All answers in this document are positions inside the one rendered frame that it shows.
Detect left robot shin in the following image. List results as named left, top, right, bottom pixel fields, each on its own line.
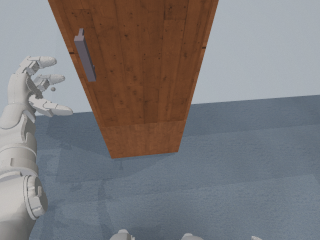
left=118, top=229, right=128, bottom=233

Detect robot left upper arm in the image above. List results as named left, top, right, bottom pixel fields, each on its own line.
left=0, top=175, right=48, bottom=240

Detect cupboard door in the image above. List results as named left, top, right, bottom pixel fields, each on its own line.
left=54, top=0, right=214, bottom=127

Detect left robot forearm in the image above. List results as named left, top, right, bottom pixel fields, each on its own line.
left=0, top=104, right=39, bottom=183

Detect right robot shin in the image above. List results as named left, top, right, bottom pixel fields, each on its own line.
left=182, top=233, right=193, bottom=238

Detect handle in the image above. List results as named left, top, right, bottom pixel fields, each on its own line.
left=74, top=28, right=97, bottom=82

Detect robot shin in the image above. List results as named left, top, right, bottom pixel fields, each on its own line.
left=182, top=233, right=193, bottom=238
left=118, top=229, right=128, bottom=233

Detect robot left hand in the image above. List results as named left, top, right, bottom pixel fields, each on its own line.
left=7, top=56, right=73, bottom=117

